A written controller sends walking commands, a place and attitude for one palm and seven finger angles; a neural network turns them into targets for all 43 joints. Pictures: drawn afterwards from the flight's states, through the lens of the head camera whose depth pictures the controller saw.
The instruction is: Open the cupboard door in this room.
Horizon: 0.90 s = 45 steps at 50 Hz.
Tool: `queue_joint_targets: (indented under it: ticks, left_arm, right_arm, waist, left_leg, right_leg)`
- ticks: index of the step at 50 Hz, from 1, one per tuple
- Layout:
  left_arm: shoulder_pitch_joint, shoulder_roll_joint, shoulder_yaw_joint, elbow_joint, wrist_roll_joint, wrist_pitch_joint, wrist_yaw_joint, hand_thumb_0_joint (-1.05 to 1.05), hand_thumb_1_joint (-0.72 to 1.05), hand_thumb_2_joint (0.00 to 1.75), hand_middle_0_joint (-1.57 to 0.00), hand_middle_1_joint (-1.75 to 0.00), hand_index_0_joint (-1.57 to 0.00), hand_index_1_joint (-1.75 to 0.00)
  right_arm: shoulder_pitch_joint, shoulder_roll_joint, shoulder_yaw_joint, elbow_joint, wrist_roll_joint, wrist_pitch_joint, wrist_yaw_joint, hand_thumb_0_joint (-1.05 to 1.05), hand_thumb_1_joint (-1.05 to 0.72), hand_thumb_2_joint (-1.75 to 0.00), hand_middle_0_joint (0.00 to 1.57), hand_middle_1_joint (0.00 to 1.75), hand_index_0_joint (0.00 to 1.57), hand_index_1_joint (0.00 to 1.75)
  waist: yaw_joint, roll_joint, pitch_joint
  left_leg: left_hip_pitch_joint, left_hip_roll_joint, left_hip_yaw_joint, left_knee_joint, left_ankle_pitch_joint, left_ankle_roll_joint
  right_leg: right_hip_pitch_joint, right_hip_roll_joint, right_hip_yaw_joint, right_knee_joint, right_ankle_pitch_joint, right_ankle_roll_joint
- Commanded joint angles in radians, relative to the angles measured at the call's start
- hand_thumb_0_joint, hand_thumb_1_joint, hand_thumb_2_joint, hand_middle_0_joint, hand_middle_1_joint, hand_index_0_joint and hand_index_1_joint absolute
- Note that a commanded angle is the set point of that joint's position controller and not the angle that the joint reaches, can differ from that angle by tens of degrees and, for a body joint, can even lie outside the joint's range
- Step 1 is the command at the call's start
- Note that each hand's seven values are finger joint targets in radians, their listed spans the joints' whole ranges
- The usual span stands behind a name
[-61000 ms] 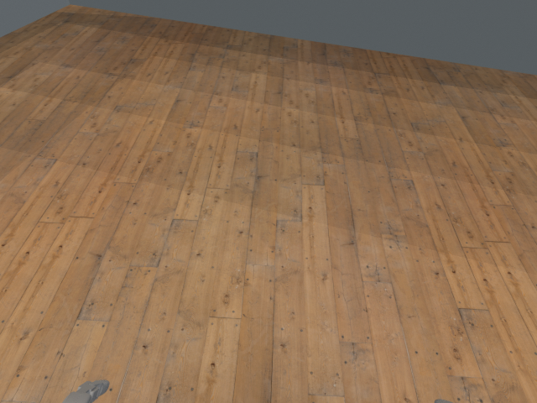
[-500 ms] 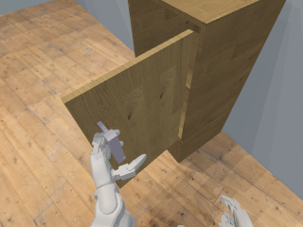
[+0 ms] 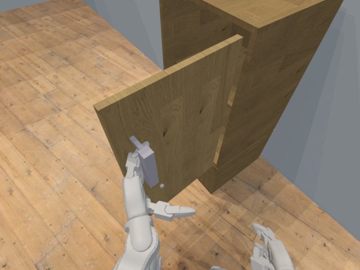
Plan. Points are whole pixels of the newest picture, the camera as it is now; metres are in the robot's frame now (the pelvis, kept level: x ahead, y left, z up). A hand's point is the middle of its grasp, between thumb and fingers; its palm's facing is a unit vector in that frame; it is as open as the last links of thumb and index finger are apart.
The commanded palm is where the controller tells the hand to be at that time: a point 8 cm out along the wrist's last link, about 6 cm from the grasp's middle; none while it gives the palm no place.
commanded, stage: slide the hand sideways off the handle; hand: left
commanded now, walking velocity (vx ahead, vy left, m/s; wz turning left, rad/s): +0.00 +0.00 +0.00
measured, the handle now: (143, 161) +0.34 +0.10 +0.05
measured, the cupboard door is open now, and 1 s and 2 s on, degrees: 94 99 99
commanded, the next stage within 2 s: draw the hand back to the body in 1.20 s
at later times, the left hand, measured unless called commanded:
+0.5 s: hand (157, 209) +0.24 +0.06 +0.04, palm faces -0.08 -1.00 +0.01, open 16.2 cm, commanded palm +0.22 +0.12 +0.04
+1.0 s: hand (128, 230) +0.20 +0.11 +0.05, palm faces +0.00 -1.00 +0.00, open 16.2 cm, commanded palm +0.17 +0.16 +0.04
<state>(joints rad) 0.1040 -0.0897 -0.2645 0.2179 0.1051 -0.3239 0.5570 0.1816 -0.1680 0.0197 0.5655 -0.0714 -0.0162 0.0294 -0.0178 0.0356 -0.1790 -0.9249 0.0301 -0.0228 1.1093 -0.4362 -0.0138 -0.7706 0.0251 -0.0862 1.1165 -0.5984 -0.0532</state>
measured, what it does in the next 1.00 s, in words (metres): stands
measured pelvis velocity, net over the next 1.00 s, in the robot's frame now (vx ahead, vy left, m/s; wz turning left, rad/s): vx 0.00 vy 0.00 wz -0.01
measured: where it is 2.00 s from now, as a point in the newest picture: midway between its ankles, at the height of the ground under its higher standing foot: outside the picture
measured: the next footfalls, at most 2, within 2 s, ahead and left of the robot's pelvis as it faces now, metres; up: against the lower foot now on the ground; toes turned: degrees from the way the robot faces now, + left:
none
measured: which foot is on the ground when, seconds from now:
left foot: down 0.00-1.00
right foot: down 0.00-1.00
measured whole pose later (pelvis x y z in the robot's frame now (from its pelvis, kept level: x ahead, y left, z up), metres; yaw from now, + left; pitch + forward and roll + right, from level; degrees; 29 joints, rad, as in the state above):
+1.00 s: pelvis +0.00 +0.00 -0.01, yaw -1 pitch +15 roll -1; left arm 0.54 0.12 -0.14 -0.17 -0.09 -0.43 0.02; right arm 0.23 -0.21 0.01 0.41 -0.01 0.00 0.01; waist 0.00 0.04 -0.16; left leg -0.98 0.04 -0.02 1.19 -0.48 -0.01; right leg -0.82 0.03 -0.08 1.20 -0.64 -0.05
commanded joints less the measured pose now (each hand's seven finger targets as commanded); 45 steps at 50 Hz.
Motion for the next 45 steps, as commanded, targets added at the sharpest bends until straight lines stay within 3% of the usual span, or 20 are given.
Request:
queue_joint_targets:
  ticks: [1,2,3,5,8,10,12,14,17,20,24,25,30,31,34,39,41,45]
  left_arm:
    - [-0.163,-0.012,-0.210,-0.247,0.120,-0.082,-0.162,0.00,-0.50,0.30,-0.15,-0.30,-0.15,-0.30]
    - [-0.216,0.039,-0.147,-0.312,0.077,-0.134,-0.275,0.00,-0.50,0.30,-0.15,-0.30,-0.15,-0.30]
    - [-0.217,0.067,-0.142,-0.319,0.062,-0.160,-0.344,0.00,-0.50,0.30,-0.15,-0.30,-0.15,-0.30]
    - [-0.231,0.071,-0.147,-0.356,0.004,-0.183,-0.453,0.00,-0.50,0.30,-0.15,-0.30,-0.15,-0.30]
    - [-0.198,0.008,-0.119,-0.350,-0.132,-0.156,-0.498,0.00,-0.50,0.30,-0.15,-0.30,-0.15,-0.30]
    - [-0.135,0.018,-0.061,-0.344,-0.184,-0.127,-0.471,0.00,-0.50,0.30,-0.15,-0.30,-0.15,-0.30]
    - [-0.092,0.024,-0.027,-0.340,-0.178,-0.112,-0.418,0.00,-0.50,0.30,-0.15,-0.30,-0.15,-0.30]
    - [-0.069,0.051,-0.007,-0.328,-0.133,-0.107,-0.371,0.00,-0.50,0.30,-0.15,-0.30,-0.15,-0.30]
    - [-0.015,0.079,0.001,-0.320,-0.048,-0.113,-0.328,0.00,-0.50,0.30,-0.15,-0.30,-0.15,-0.30]
    - [0.013,0.095,-0.003,-0.375,-0.021,-0.118,-0.326,0.00,-0.50,0.30,-0.15,-0.30,-0.15,-0.30]
    - [0.052,0.098,-0.009,-0.446,-0.063,-0.105,-0.356,0.00,-0.50,0.30,-0.15,-0.30,-0.15,-0.30]
    - [0.074,0.110,0.003,-0.454,-0.072,-0.102,-0.363,0.00,-0.50,0.30,-0.15,-0.30,-0.15,-0.30]
    - [0.165,0.114,0.011,-0.492,-0.108,-0.106,-0.397,0.00,-0.50,0.30,-0.15,-0.30,-0.15,-0.30]
    - [0.166,0.109,0.001,-0.499,-0.109,-0.112,-0.403,0.00,-0.50,0.30,-0.15,-0.30,-0.15,-0.30]
    - [0.242,0.146,0.045,-0.506,-0.120,-0.129,-0.421,0.00,-0.50,0.30,-0.15,-0.30,-0.15,-0.30]
    - [0.352,0.188,0.089,-0.554,-0.139,-0.162,-0.465,0.00,-0.50,0.30,-0.15,-0.30,-0.15,-0.30]
    - [0.371,0.195,0.091,-0.578,-0.149,-0.168,-0.482,0.00,-0.50,0.30,-0.15,-0.30,-0.15,-0.30]
    - [0.423,0.240,0.150,-0.595,-0.182,-0.175,-0.517,0.00,-0.50,0.30,-0.15,-0.30,-0.15,-0.30]
  right_arm:
    - [0.003,-0.149,-0.043,-0.148,0.019,-0.039,0.005,0.00,-0.90,-0.90,0.20,0.30,0.20,0.30]
    - [-0.004,-0.134,-0.056,-0.169,0.021,-0.037,0.004,0.00,-0.90,-0.90,0.20,0.30,0.20,0.30]
    - [-0.004,-0.137,-0.056,-0.174,0.025,-0.035,0.000,0.00,-0.90,-0.90,0.20,0.30,0.20,0.30]
    - [0.000,-0.136,-0.054,-0.194,0.038,-0.042,-0.005,0.00,-0.90,-0.90,0.20,0.30,0.20,0.30]
    - [-0.017,-0.133,-0.044,-0.226,0.062,-0.055,-0.016,0.00,-0.90,-0.90,0.20,0.30,0.20,0.30]
    - [-0.031,-0.138,-0.038,-0.244,0.067,-0.057,-0.019,0.00,-0.90,-0.90,0.20,0.30,0.20,0.30]
    - [-0.032,-0.141,-0.038,-0.250,0.062,-0.051,-0.017,0.00,-0.90,-0.90,0.20,0.30,0.20,0.30]
    - [-0.027,-0.143,-0.039,-0.258,0.053,-0.041,-0.010,0.00,-0.90,-0.90,0.20,0.30,0.20,0.30]
    - [-0.016,-0.138,-0.042,-0.270,0.045,-0.026,0.004,0.00,-0.90,-0.90,0.20,0.30,0.20,0.30]
    - [-0.018,-0.138,-0.045,-0.288,0.047,-0.011,0.009,0.00,-0.90,-0.90,0.20,0.30,0.20,0.30]
    - [-0.021,-0.135,-0.038,-0.308,0.054,-0.004,0.002,0.00,-0.90,-0.90,0.20,0.30,0.20,0.30]
    - [-0.015,-0.137,-0.040,-0.309,0.056,-0.003,-0.002,0.00,-0.90,-0.90,0.20,0.30,0.20,0.30]
    - [-0.010,-0.136,-0.035,-0.316,0.060,-0.011,-0.012,0.00,-0.90,-0.90,0.20,0.30,0.20,0.30]
    - [-0.010,-0.134,-0.034,-0.316,0.059,-0.015,-0.012,0.00,-0.90,-0.90,0.20,0.30,0.20,0.30]
    - [-0.003,-0.135,-0.037,-0.317,0.055,-0.021,-0.015,0.00,-0.90,-0.90,0.20,0.30,0.20,0.30]
    - [-0.002,-0.131,-0.042,-0.327,0.056,-0.030,-0.014,0.00,-0.90,-0.90,0.20,0.30,0.20,0.30]
    - [-0.001,-0.132,-0.043,-0.331,0.058,-0.031,-0.015,0.00,-0.90,-0.90,0.20,0.30,0.20,0.30]
    - [0.004,-0.133,-0.050,-0.327,0.061,-0.035,-0.026,0.00,-0.90,-0.90,0.20,0.30,0.20,0.30]
  waist:
    - [-0.105,-0.097,-0.167]
    - [-0.067,-0.060,-0.233]
    - [-0.056,-0.041,-0.269]
    - [-0.065,0.003,-0.279]
    - [-0.057,-0.017,-0.227]
    - [-0.026,-0.055,-0.198]
    - [-0.014,-0.079,-0.185]
    - [-0.011,-0.107,-0.170]
    - [0.005,-0.090,-0.171]
    - [0.012,-0.052,-0.194]
    - [0.010,-0.013,-0.184]
    - [0.005,-0.045,-0.192]
    - [0.000,-0.046,-0.152]
    - [-0.011,-0.048,-0.140]
    - [-0.002,-0.075,-0.153]
    - [0.016,-0.041,-0.168]
    - [0.012,-0.024,-0.170]
    - [0.010,-0.046,-0.178]
  left_leg:
    - [0.275,-0.029,-0.023,-0.096,0.172,0.044]
    - [0.280,-0.030,-0.021,-0.081,0.192,0.048]
    - [0.298,-0.033,-0.021,-0.079,0.206,0.051]
    - [0.327,-0.030,-0.027,-0.079,0.194,0.049]
    - [0.348,-0.023,-0.037,-0.109,0.108,0.043]
    - [0.320,-0.023,-0.035,-0.135,0.059,0.038]
    - [0.309,-0.021,-0.040,-0.144,0.053,0.035]
    - [0.273,-0.021,-0.036,-0.136,0.049,0.035]
    - [0.243,-0.024,-0.028,-0.122,0.052,0.035]
    - [0.252,-0.023,-0.027,-0.123,0.051,0.032]
    - [0.272,-0.024,-0.023,-0.137,0.030,0.032]
    - [0.272,-0.022,-0.024,-0.134,0.039,0.033]
    - [0.255,-0.021,-0.024,-0.127,0.054,0.033]
    - [0.253,-0.022,-0.026,-0.120,0.062,0.035]
    - [0.231,-0.024,-0.021,-0.101,0.083,0.036]
    - [0.216,-0.029,-0.009,-0.079,0.119,0.036]
    - [0.212,-0.030,-0.008,-0.070,0.128,0.037]
    - [0.187,-0.032,-0.004,-0.044,0.144,0.039]
  right_leg:
    - [-0.060,-0.019,0.069,-0.193,0.348,0.029]
    - [-0.029,-0.027,0.076,-0.178,0.391,0.022]
    - [-0.007,-0.028,0.082,-0.166,0.418,0.017]
    - [-0.027,-0.026,0.076,-0.160,0.384,0.014]
    - [-0.060,-0.012,0.052,-0.198,0.252,0.018]
    - [-0.038,-0.006,0.043,-0.212,0.193,0.019]
    - [-0.043,-0.005,0.031,-0.197,0.186,0.021]
    - [-0.056,-0.008,0.031,-0.180,0.177,0.023]
    - [-0.071,-0.011,0.035,-0.155,0.171,0.017]
    - [-0.066,-0.009,0.040,-0.147,0.168,0.010]
    - [-0.052,-0.005,0.042,-0.170,0.163,0.010]
    - [-0.042,-0.002,0.043,-0.172,0.169,0.012]
    - [-0.040,0.002,0.042,-0.173,0.188,0.017]
    - [-0.051,0.001,0.040,-0.169,0.202,0.019]
    - [-0.041,0.001,0.047,-0.161,0.232,0.022]
    - [-0.025,0.001,0.057,-0.139,0.284,0.022]
    - [-0.027,0.001,0.058,-0.133,0.298,0.023]
    - [-0.006,0.000,0.077,-0.135,0.346,0.031]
